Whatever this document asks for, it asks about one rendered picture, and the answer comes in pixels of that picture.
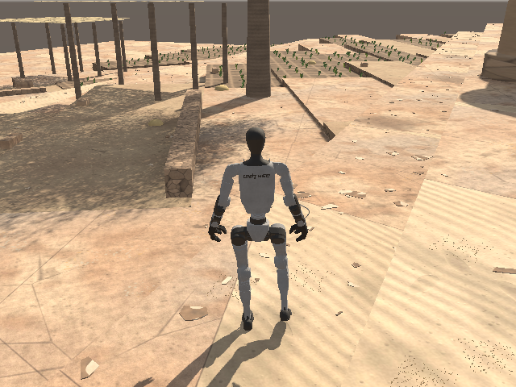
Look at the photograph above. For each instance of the robot right forearm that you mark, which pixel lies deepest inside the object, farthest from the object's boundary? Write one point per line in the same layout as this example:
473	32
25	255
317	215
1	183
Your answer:
297	213

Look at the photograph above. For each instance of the robot left forearm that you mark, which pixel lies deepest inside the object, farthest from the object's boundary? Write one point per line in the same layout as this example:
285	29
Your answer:
217	214

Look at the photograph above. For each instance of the robot foot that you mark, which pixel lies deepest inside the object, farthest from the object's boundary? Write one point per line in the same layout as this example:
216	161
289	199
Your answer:
247	324
285	314

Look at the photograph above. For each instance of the left robot upper arm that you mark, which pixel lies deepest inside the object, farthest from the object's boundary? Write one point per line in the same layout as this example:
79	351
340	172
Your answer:
227	183

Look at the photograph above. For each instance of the left robot foot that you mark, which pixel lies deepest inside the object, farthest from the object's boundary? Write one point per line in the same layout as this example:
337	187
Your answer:
247	324

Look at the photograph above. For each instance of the left robot hand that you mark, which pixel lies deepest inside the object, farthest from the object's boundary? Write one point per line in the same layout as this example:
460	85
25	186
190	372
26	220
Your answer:
219	230

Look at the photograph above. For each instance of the right robot upper arm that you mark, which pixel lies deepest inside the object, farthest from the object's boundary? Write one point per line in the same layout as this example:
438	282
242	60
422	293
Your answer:
282	170

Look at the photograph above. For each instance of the right robot foot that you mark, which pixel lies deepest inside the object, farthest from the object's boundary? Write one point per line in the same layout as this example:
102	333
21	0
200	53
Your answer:
285	314

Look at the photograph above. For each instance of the right robot hand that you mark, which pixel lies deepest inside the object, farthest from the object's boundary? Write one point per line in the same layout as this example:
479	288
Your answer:
298	229

